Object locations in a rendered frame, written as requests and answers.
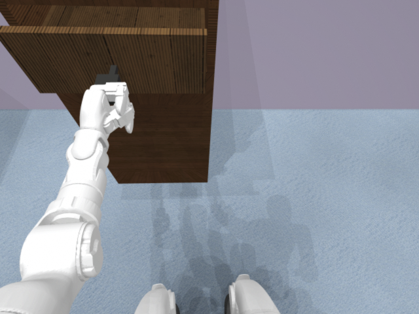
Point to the left robot upper arm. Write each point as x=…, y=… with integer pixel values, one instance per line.
x=56, y=262

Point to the cabinet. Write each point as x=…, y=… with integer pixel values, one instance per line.
x=170, y=140

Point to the drawer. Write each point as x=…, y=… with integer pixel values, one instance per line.
x=158, y=50

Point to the left robot hand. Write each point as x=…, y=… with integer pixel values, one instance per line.
x=97, y=114

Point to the handle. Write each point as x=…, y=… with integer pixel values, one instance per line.
x=111, y=77

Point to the robot left forearm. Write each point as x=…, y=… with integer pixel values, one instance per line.
x=82, y=191

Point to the robot left shin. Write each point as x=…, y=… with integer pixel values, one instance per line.
x=158, y=286

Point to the robot left thigh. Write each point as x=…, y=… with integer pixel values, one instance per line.
x=158, y=301

